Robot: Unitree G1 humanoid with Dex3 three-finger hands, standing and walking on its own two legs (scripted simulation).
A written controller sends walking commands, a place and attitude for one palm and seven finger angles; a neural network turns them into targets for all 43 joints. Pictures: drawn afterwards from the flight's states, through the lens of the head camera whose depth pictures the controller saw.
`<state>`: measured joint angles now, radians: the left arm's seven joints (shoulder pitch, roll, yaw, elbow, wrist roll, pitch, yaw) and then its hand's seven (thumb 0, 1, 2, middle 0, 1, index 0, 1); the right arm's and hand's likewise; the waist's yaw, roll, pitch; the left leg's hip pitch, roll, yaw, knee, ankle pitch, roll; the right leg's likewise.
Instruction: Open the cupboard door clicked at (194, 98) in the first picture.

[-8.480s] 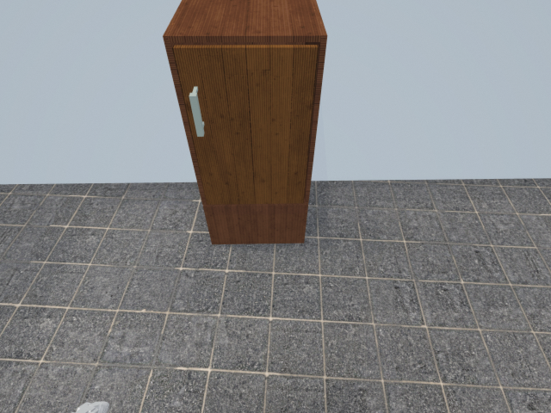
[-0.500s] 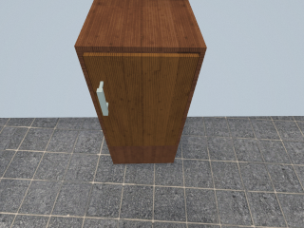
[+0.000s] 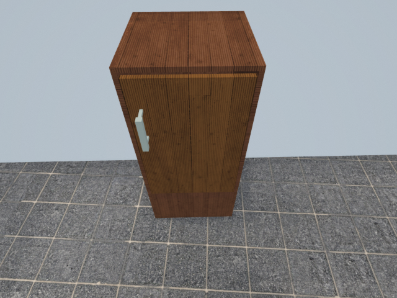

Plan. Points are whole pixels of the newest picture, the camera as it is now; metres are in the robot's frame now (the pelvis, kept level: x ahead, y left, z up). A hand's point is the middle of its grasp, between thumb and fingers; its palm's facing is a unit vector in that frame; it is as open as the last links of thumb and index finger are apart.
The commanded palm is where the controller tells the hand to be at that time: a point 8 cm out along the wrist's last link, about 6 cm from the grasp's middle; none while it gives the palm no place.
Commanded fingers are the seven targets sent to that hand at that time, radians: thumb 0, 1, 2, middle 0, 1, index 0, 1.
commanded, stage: look again from close up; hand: left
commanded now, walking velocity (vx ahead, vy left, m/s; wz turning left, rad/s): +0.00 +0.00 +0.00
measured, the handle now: (143, 130) +0.59 +0.21 -0.05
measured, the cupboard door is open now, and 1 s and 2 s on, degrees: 0 0 0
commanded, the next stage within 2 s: raise the hand with hooked fingers in 0.56 s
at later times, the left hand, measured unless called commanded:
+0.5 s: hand out of the picture +0.02 +0.15 -0.18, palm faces +0.02 -0.98 -0.18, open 7.3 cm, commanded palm none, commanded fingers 0.00 0.90 0.90 -0.20 -0.30 -0.20 -0.30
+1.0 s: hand (134, 267) +0.19 +0.14 -0.04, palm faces +0.02 -1.00 -0.02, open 8.1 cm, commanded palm +0.14 +0.22 -0.07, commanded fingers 0.00 0.48 0.72 -0.23 -0.57 -0.23 -0.57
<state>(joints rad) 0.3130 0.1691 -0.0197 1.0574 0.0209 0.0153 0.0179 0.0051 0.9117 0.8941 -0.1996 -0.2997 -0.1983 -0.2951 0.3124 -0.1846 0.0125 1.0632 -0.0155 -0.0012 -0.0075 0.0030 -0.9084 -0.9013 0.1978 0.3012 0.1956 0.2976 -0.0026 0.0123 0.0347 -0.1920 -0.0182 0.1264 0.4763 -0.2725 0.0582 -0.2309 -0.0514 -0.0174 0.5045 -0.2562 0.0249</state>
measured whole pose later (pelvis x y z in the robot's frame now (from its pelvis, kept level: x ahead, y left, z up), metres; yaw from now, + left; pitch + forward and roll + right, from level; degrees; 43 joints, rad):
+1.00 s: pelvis -0.01 -0.05 -0.07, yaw +3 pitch +13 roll +1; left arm 0.31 0.18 0.18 0.23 -0.26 -0.58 -0.36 0.01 0.72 0.81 -0.21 -0.43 -0.21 -0.43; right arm 0.14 -0.28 -0.09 0.56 0.01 -0.27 0.00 0.01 -0.91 -0.90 0.20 0.30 0.20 0.30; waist 0.01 -0.05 -0.15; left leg -0.79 0.03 0.06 1.06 -0.49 -0.01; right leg -0.81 -0.04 -0.07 1.08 -0.49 -0.04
